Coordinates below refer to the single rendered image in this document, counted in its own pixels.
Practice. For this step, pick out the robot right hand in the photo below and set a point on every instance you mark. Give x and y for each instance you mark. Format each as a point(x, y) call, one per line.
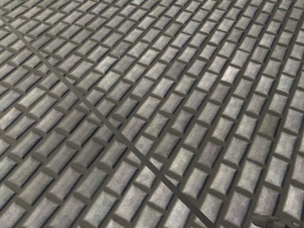
point(264, 221)

